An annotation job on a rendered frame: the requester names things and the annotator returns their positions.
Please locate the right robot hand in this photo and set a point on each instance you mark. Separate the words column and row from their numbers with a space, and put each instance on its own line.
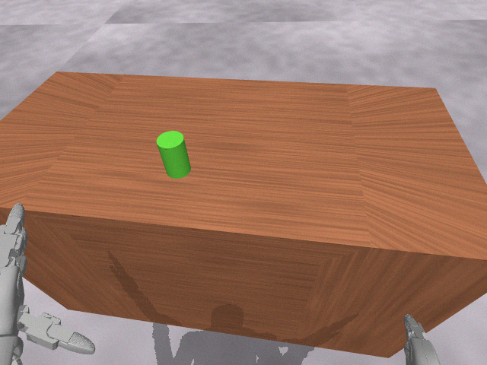
column 418, row 350

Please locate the can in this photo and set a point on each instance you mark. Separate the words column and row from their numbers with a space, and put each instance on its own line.
column 174, row 155

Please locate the left robot hand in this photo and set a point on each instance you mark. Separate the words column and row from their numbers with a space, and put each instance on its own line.
column 45, row 330

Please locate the left robot arm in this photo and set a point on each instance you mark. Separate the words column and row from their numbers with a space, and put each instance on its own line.
column 11, row 348

